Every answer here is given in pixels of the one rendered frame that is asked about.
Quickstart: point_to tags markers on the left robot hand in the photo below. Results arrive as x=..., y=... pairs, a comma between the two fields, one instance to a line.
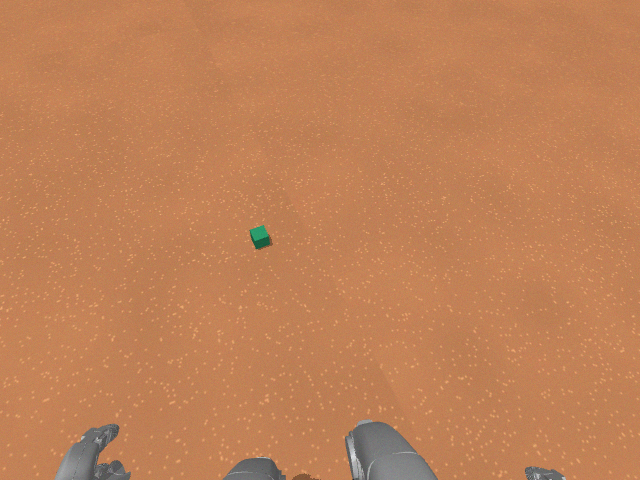
x=80, y=461

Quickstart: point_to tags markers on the cube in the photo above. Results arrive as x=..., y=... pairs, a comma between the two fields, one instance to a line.
x=259, y=237

